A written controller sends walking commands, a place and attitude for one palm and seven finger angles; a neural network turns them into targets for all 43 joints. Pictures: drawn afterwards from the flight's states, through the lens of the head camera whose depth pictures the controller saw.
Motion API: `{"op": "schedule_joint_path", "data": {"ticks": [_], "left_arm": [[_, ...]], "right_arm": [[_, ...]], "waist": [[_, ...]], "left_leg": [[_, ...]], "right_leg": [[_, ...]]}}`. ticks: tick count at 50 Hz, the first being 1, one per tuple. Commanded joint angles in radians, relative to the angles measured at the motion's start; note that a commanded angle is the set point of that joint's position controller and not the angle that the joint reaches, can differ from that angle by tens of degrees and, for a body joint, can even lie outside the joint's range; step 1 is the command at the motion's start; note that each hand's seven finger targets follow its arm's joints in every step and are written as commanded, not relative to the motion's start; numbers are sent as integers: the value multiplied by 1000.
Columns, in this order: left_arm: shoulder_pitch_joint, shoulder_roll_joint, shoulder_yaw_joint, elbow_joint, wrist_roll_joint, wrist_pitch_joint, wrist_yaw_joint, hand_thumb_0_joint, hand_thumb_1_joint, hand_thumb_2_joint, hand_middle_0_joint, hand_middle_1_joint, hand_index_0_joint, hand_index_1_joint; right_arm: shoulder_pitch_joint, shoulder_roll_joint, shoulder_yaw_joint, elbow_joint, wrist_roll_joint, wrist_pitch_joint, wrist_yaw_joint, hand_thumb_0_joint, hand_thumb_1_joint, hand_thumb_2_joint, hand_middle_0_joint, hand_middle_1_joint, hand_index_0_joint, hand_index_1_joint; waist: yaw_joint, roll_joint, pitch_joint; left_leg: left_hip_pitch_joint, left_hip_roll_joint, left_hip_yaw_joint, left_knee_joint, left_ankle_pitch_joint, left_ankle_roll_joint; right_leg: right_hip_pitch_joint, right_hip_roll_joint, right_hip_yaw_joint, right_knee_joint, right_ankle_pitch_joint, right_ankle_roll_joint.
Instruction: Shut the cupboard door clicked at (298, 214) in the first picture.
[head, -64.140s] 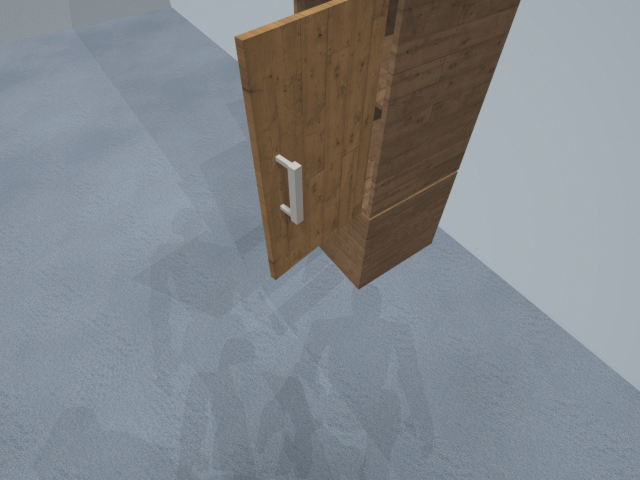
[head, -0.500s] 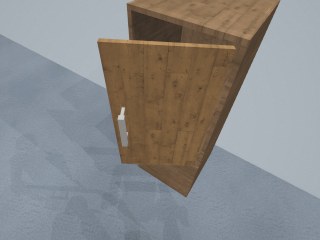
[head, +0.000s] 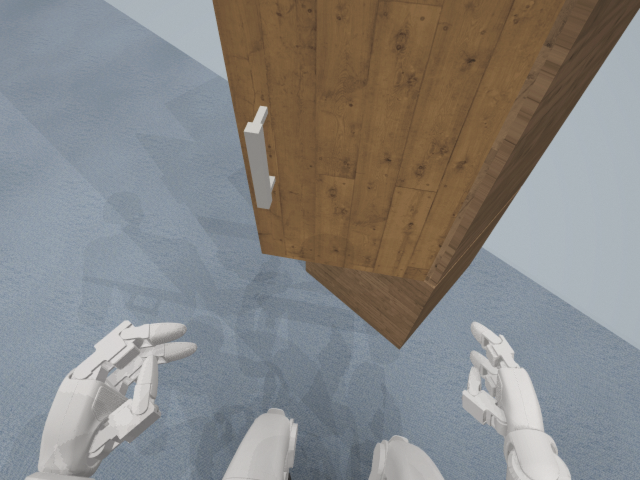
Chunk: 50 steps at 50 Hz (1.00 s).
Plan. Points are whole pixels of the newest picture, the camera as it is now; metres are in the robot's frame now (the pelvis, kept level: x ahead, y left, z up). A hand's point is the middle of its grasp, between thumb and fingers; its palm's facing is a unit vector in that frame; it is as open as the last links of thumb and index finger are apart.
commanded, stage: raise the hand and make a fist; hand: left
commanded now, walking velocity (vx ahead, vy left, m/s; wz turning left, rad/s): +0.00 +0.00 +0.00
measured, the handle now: (263, 160) +0.51 +0.16 +0.07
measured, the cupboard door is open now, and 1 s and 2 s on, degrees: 32 32 32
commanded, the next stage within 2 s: bring the fist close to the handle in 1.32 s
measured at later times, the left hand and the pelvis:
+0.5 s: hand (161, 371) +0.21 +0.20 +0.06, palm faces -0.05 -1.00 -0.03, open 3.3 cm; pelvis +0.00 +0.02 +0.02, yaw -2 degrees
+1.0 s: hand (146, 337) +0.24 +0.22 +0.07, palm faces -0.05 -1.00 -0.04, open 3.1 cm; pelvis +0.01 +0.04 +0.03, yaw -1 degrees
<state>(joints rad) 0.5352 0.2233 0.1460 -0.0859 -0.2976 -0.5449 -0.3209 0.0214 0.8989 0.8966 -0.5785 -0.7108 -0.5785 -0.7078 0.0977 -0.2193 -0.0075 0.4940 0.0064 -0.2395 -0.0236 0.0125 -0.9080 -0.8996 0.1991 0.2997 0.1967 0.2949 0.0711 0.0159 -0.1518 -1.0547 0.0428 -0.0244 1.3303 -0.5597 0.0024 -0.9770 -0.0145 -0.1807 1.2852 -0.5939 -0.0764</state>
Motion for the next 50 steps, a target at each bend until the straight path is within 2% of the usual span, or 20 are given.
{"op": "schedule_joint_path", "data": {"ticks": [1, 2, 3, 5, 7, 8, 12, 15, 17, 18, 20, 23, 24, 31, 33, 35, 39, 41, 45, 50], "left_arm": [[-72, 110, 40, -137, -33, 48, -82, 0, 900, 900, -750, -900, -750, -900], [-47, 112, 56, -132, -40, 84, -83, 0, 900, 900, -768, -920, -768, -920], [-35, 151, 111, -111, -43, 115, -74, 0, 900, 900, -787, -940, -787, -940], [-12, 148, 141, -169, -49, 132, -46, 0, 900, 900, -823, -980, -823, -980], [-13, 129, 136, -190, -46, 121, -7, 0, 900, 900, -860, -1020, -860, -1020], [-23, 144, 150, -183, -43, 109, 12, 0, 900, 900, -878, -1040, -878, -1040], [-22, 87, 78, -147, -28, 38, 39, 0, 900, 900, -952, -1120, -952, -1120], [-48, 93, 46, -133, -15, 4, 33, 0, 900, 900, -1007, -1180, -1007, -1180], [-57, 101, 45, -143, -14, -8, 37, 0, 900, 900, -1043, -1220, -1043, -1220], [-69, 124, 58, -152, -13, -11, 43, 0, 900, 900, -1062, -1240, -1062, -1240], [-59, 110, 49, -180, -6, -16, 56, 0, 900, 900, -1098, -1280, -1098, -1280], [-55, 131, 74, -171, 2, -3, 83, 0, 900, 900, -1153, -1340, -1153, -1340], [-58, 104, 50, -173, 1, 2, 86, 0, 900, 900, -1172, -1360, -1172, -1360], [-102, 98, 22, -160, 23, 37, 84, 0, 900, 900, -1300, -1500, -1300, -1500], [-125, 125, 43, -146, 24, 48, 79, 0, 900, 900, -1300, -1500, -1300, -1500], [-136, 112, 38, -142, 19, 54, 70, 0, 900, 900, -1300, -1500, -1300, -1500], [-167, 130, 52, -168, 16, 59, 66, 0, 900, 900, -1300, -1500, -1300, -1500], [-172, 120, 50, -146, 12, 67, 63, 0, 900, 900, -1300, -1500, -1300, -1500], [-199, 135, 59, -137, 11, 80, 53, 0, 900, 900, -1300, -1500, -1300, -1500], [-165, 126, 65, -135, 2, 87, 54, 0, 900, 900, -1300, -1500, -1300, -1500]], "right_arm": [[60, -137, -65, -113, 31, -40, -38, 0, -900, -900, 200, 300, 200, 300], [52, -130, -64, -123, 34, -34, -39, 0, -900, -900, 200, 300, 200, 300], [41, -125, -62, -121, 34, -25, -40, 0, -900, -900, 200, 300, 200, 300], [37, -106, -63, -135, 33, -16, -37, 0, -900, -900, 200, 300, 200, 300], [36, -93, -60, -134, 29, -11, -34, 0, -900, -900, 200, 300, 200, 300], [31, -94, -58, -129, 26, -9, -36, 0, -900, -900, 200, 300, 200, 300], [51, -102, -59, -119, 22, -16, -33, 0, -900, -900, 200, 300, 200, 300], [62, -122, -60, -121, 21, -21, -36, 0, -900, -900, 200, 300, 200, 300], [71, -131, -61, -125, 22, -27, -36, 0, -900, -900, 200, 300, 200, 300], [68, -137, -61, -129, 21, -26, -39, 0, -900, -900, 200, 300, 200, 300], [77, -139, -61, -134, 19, -27, -36, 0, -900, -900, 200, 300, 200, 300], [80, -143, -61, -137, 15, -14, -34, 0, -900, -900, 200, 300, 200, 300], [82, -142, -58, -143, 15, -11, -32, 0, -900, -900, 200, 300, 200, 300], [98, -152, -48, -157, 14, 9, -24, 0, -900, -900, 200, 300, 200, 300], [101, -156, -42, -157, 12, 14, -25, 0, -900, -900, 200, 300, 200, 300], [106, -155, -39, -161, 12, 15, -24, 0, -900, -900, 200, 300, 200, 300], [108, -158, -34, -164, 10, 15, -20, 0, -900, -900, 200, 300, 200, 300], [110, -159, -34, -162, 13, 17, -20, 0, -900, -900, 200, 300, 200, 300], [118, -163, -33, -160, 15, 17, -22, 0, -900, -900, 200, 300, 200, 300], [117, -161, -38, -159, 16, 15, -18, 0, -900, -900, 200, 300, 200, 300]], "waist": [[-97, -56, -229], [-80, -57, -242], [-53, -54, -260], [-30, -50, -314], [-28, -41, -286], [-23, -52, -275], [-58, -61, -196], [-70, -37, -167], [-67, -9, -172], [-60, -5, -180], [-55, 34, -213], [-50, 34, -214], [-59, 38, -201], [-81, 43, -182], [-77, 47, -172], [-82, 44, -178], [-74, 88, -213], [-81, 52, -199], [-82, 55, -210], [-72, 60, -231]], "left_leg": [[85, -32, -14, -120, 203, 31], [79, -35, -11, -129, 202, 29], [71, -37, -14, -132, 224, 28], [97, -39, -13, -156, 262, 23], [114, -37, -12, -186, 265, 21], [108, -36, -15, -188, 269, 22], [107, -36, -15, -213, 208, 20], [124, -36, -16, -232, 171, 24], [143, -38, -18, -252, 150, 26], [155, -38, -21, -258, 160, 29], [203, -38, -27, -286, 175, 27], [222, -37, -36, -308, 185, 26], [232, -38, -37, -318, 183, 24], [276, -31, -56, -345, 176, 17], [271, -31, -62, -346, 180, 17], [283, -30, -60, -346, 190, 15], [319, -30, -69, -353, 233, 8], [310, -29, -69, -355, 215, 8], [315, -29, -69, -357, 231, 7], [337, -28, -62, -355, 300, 3]], "right_leg": [[203, -4, 299, -329, 162, 82], [236, -14, 311, -342, 160, 90], [274, -16, 318, -332, 189, 91], [336, -31, 317, -323, 280, 103], [321, -24, 290, -320, 286, 97], [319, -17, 282, -310, 281, 91], [230, -11, 257, -325, 173, 83], [174, 1, 235, -329, 64, 62], [156, 7, 220, -329, 23, 53], [159, 13, 210, -318, 37, 47], [156, 20, 173, -293, 86, 42], [159, 32, 144, -277, 125, 39], [156, 31, 135, -280, 135, 41], [138, 41, 110, -283, 164, 42], [142, 45, 109, -281, 170, 37], [142, 43, 105, -285, 181, 40], [151, 44, 101, -276, 211, 36], [151, 46, 99, -286, 201, 40], [161, 46, 100, -288, 214, 40], [180, 46, 99, -287, 257, 39]]}}
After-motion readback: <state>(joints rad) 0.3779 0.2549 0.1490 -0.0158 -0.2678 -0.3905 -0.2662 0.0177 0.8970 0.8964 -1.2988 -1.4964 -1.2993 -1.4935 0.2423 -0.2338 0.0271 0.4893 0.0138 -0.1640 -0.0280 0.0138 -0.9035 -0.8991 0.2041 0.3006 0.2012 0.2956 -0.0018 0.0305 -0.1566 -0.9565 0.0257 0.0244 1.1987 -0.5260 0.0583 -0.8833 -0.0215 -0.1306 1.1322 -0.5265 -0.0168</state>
